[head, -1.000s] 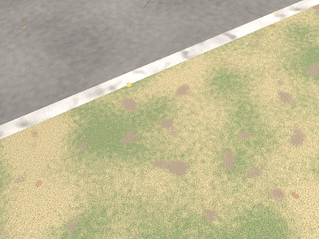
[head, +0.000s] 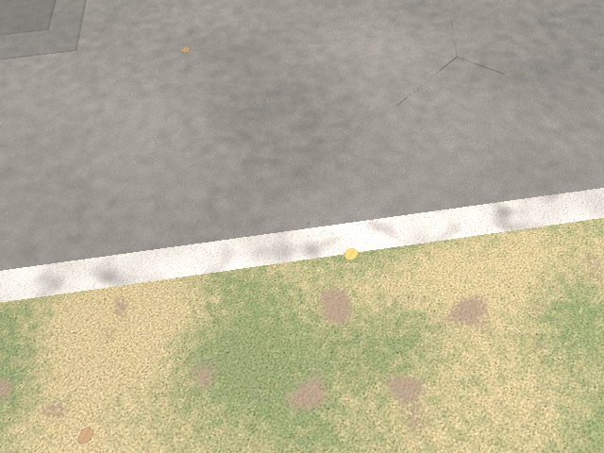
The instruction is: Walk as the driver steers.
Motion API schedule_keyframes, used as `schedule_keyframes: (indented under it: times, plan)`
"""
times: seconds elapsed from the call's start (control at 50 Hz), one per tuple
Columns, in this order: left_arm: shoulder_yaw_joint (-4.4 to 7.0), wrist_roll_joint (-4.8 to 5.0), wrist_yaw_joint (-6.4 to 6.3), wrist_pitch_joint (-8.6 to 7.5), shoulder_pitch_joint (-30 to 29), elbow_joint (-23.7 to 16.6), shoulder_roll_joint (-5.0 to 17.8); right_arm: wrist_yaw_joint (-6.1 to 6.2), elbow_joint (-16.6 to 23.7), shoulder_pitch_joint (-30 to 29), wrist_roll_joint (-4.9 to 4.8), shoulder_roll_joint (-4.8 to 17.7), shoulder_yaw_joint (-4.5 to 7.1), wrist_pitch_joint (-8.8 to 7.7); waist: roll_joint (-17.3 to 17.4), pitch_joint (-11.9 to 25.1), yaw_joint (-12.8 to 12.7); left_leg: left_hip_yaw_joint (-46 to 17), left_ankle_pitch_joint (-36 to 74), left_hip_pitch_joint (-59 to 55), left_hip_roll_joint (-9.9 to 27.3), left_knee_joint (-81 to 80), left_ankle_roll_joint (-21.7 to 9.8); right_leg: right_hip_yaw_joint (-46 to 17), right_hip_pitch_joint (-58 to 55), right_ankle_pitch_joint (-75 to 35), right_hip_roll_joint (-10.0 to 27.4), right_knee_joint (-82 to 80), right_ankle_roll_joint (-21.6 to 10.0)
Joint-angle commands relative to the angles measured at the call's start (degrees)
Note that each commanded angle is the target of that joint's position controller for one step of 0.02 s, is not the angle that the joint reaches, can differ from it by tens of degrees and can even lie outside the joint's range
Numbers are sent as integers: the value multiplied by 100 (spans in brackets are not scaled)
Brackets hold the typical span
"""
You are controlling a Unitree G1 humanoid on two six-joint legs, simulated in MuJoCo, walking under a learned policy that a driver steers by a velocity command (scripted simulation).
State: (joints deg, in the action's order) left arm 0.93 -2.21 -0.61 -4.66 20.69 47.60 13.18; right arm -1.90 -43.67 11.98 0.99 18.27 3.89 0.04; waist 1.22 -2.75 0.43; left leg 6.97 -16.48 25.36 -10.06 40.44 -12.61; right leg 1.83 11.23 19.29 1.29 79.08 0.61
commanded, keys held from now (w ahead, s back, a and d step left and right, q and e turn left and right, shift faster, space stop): w+q+shift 0.38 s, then w+shift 0.36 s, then w+e+shift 0.06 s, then e+shift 0.20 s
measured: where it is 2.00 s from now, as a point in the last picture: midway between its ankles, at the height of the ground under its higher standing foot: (184, 216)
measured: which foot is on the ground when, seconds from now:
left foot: down 0.00-0.34, up 0.36-0.74, down 0.76-1.00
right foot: up 0.00-0.32, down 0.34-0.78, up 0.80-1.00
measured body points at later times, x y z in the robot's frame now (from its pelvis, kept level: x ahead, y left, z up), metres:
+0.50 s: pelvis +0.46 -0.02 +0.03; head +0.48 -0.01 +0.48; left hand +0.41 +0.28 -0.07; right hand +0.71 -0.23 -0.06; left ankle +0.35 +0.04 -0.60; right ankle +0.51 -0.14 -0.70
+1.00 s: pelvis +0.85 +0.21 +0.04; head +0.88 +0.24 +0.49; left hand +0.81 +0.50 -0.09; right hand +1.02 -0.01 -0.08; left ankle +0.77 +0.24 -0.70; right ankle +0.97 +0.11 -0.62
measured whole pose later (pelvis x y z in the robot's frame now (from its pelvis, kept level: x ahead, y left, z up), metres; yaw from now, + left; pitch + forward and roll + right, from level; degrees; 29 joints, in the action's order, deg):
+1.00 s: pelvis +0.85 +0.21 +0.04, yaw +26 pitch +0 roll +1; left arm 2.8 2.5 0.0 -2.8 14.1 46.5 16.5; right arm 0.1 -48.3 17.7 0.4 15.5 2.0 -5.1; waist -2.1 -4.7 0.9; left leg 8.5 -16.2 5.1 -3.7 20.3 -5.1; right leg -1.0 37.7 11.8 4.6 62.7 -0.8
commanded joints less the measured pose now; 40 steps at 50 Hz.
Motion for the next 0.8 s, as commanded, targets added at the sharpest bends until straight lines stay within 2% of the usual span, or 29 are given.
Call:
schedule_keyframes:
  times: [0.02,0.04,0.08,0.1,0.14,0.18,0.24,0.26,0.28,0.3,0.32,0.34,0.36,0.38,0.4,0.42,0.44,0.46,0.5,0.56,0.6,0.64,0.66,0.7,0.72,0.74,0.76,0.78,0.8]
  plan:
    - [94,-55,35,-325,-810,-1115,873,172,-29,919,24,854,299,-104,-734,74,70,-4210,-577,-2507,2029,-2885,-994,-762,3438,-74,378,180,-14]
    - [66,-178,44,-184,-661,-1068,841,210,32,712,26,740,231,-194,-754,-94,-178,-3771,-216,-1885,1745,-2886,-919,-759,3099,8,471,-84,97]
    - [22,-266,89,64,-716,-1141,748,186,58,655,-58,667,160,-349,-644,-280,-357,-3235,15,-936,1379,-3024,-846,-590,2769,196,648,-815,287]
    - [-18,-254,119,112,-1110,-1329,705,169,71,674,-85,747,173,-410,-555,-438,-295,-3028,231,-512,1217,-3182,-809,-416,2649,-65,683,-1369,357]
    - [-103,-144,199,113,-1916,-1659,592,158,79,782,-71,792,198,-459,-343,-620,-68,-2744,846,-26,914,-3282,-596,-199,2215,-1111,601,-2599,423]
    - [-162,-26,255,92,-2306,-1780,491,128,32,1006,-100,883,253,-457,-68,-444,218,-2630,1846,-227,805,-3156,-317,-86,1677,-2141,358,-3665,336]
    - [-126,42,221,51,-2483,-1855,673,136,-34,1224,-147,1045,318,-442,151,-79,418,-2797,3177,-1276,1029,-2736,-75,-131,1290,-2482,76,-4496,154]
    - [-88,32,185,35,-2325,-1820,782,167,-17,1170,-145,1096,333,-436,166,80,323,-2841,3689,-1570,1047,-2393,55,-190,964,-2299,-38,-4794,109]
    - [0,37,127,22,-1926,-1704,995,187,-8,1126,-123,1211,356,-440,180,425,133,-2876,4539,-1850,1053,-1803,196,-212,416,-1899,-215,-4866,55]
    - [140,77,46,-4,-1117,-1517,1296,173,19,977,-67,1415,394,-446,203,972,-336,-2874,4955,-1882,1048,-747,330,-247,-496,-1326,-288,-4786,-6]
    - [278,85,-68,-18,142,-1234,1557,137,93,588,-21,1427,392,-489,167,1523,-1105,-2739,4549,-1222,837,688,444,-337,-1916,-957,-21,-4700,-82]
    - [432,-89,-203,-37,1380,-1017,1942,146,269,459,15,595,178,-562,-702,2252,-1433,-2300,1529,-201,478,2766,439,-1631,-3265,1134,1284,-4739,-211]
    - [495,-279,-139,-27,792,-1095,2360,141,682,1223,-339,-81,-51,-544,-2689,2936,-518,-1637,-1332,1345,56,4201,625,-5172,-3948,2287,2897,-6209,-764]
    - [499,-185,-90,29,46,-1214,1819,204,516,845,-151,462,-40,-425,-1672,2175,-533,-1449,-601,1974,634,4446,533,-5216,-3162,3429,2546,-6523,-886]
    - [362,-113,-63,46,-316,-1207,1268,138,489,388,-4,659,9,-367,-979,1352,-548,-1319,-101,1970,912,4101,554,-4029,-2329,2727,2159,-6417,-824]
    - [300,-125,-25,45,-339,-1041,1003,45,490,196,61,603,2,-325,-463,861,-469,-1273,86,1788,1084,3826,592,-3168,-1629,1574,1874,-6394,-774]
    - [258,-115,-23,14,-164,-818,893,-55,588,-50,141,457,-29,-284,-432,574,-411,-1339,87,1647,1209,3595,605,-2483,-1160,833,1589,-6450,-683]
    - [219,-93,-6,-43,-51,-626,783,-136,653,21,152,270,-87,-222,-640,397,-244,-1386,65,1563,1259,3462,651,-2100,-823,486,1482,-6533,-671]
    - [180,20,97,-184,102,-364,640,-193,798,-148,161,40,-193,-129,-640,150,-77,-1488,51,1759,1295,3219,688,-1639,-582,-113,1419,-6784,-697]
    - [214,43,156,-295,22,-232,856,-235,1117,-787,168,172,-262,-119,-564,-261,67,-1431,760,1983,1249,2227,782,-720,-264,-999,1309,-7322,-767]
    - [235,68,171,-321,49,-154,995,-315,1286,-1251,147,216,-333,-160,-489,-433,58,-926,1389,1422,1201,1006,767,-21,14,-1512,1098,-7730,-693]
    - [240,102,169,-320,351,11,1119,-392,1341,-1683,127,150,-395,-216,-293,-609,-101,-416,1733,679,1076,230,622,323,84,-2311,1117,-8155,-713]
    - [243,109,167,-300,534,111,1200,-383,1328,-1771,116,133,-412,-237,-285,-621,-155,-243,1717,559,993,4,536,465,-242,-3102,1113,-8071,-727]
    - [280,101,102,-240,748,262,1510,-290,1243,-1616,180,259,-384,-265,-588,-278,29,36,1206,93,643,-289,361,684,-1117,-6019,1243,-7251,-706]
    - [304,87,50,-178,782,309,1685,-221,1100,-1147,226,406,-321,-274,-804,149,323,63,832,-480,446,-328,262,750,-1403,-7164,1313,-6375,-661]
    - [327,77,-6,-91,687,321,1819,-131,769,-90,219,590,-218,-274,-975,733,849,-39,498,-1582,310,-391,150,765,-1301,-7691,1355,-5059,-627]
    - [299,135,-27,-35,553,288,1765,-18,398,1083,259,826,-90,-284,-842,1257,1457,-449,600,-3139,604,-805,11,704,-452,-6889,1151,-3329,-564]
    - [157,48,43,-23,807,120,1017,116,201,1577,323,1306,49,-292,210,1940,1132,-2096,-956,-4581,2091,-713,115,430,985,-1778,555,-1142,-589]
    - [97,296,102,-65,1271,-173,683,165,377,1376,310,1645,134,-291,1213,2829,587,-5215,-1887,-5444,3436,-1790,-184,-489,2637,864,-255,588,-542]
Velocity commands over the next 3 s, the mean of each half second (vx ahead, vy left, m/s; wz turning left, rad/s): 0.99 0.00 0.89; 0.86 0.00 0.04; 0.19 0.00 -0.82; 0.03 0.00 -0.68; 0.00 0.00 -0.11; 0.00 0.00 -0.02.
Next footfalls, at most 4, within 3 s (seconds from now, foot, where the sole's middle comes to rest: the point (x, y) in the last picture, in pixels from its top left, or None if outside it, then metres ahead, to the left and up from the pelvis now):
0.34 right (390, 410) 0.55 -0.13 -0.74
0.76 left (220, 311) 0.81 0.26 -0.74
1.16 right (219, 202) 1.17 0.29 -0.74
1.62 left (154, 189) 1.23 0.49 -0.74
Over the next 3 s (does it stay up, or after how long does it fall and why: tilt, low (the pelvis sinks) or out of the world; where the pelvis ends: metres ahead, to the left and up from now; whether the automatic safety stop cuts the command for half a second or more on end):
stays up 1.11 0.40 0.03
